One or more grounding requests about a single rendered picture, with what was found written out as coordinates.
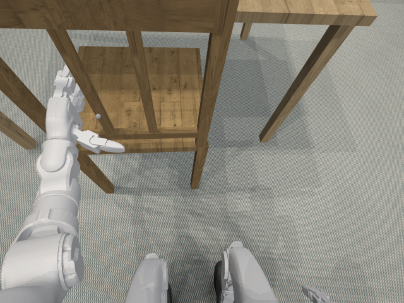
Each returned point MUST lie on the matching left robot thigh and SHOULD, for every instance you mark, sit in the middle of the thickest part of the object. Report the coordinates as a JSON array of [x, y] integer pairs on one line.
[[149, 280]]

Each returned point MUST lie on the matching left robot forearm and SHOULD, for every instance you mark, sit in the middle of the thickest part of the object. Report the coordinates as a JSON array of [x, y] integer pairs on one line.
[[57, 201]]

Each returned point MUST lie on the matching table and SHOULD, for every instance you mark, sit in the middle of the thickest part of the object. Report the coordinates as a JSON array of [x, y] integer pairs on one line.
[[341, 16]]

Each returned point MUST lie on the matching chair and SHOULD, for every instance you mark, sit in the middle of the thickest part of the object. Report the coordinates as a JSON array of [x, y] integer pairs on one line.
[[151, 99]]

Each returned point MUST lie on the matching right robot shin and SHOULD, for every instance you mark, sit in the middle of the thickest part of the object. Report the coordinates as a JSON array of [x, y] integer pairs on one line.
[[227, 295]]

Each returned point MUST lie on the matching robot left hand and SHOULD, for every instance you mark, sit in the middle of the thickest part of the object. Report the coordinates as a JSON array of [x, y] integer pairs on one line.
[[63, 111]]

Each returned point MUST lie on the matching robot right hand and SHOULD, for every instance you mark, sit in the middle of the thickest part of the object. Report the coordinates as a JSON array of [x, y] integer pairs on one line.
[[315, 295]]

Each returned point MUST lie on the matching robot left upper arm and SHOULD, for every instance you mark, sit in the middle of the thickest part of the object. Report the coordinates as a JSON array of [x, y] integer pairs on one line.
[[43, 269]]

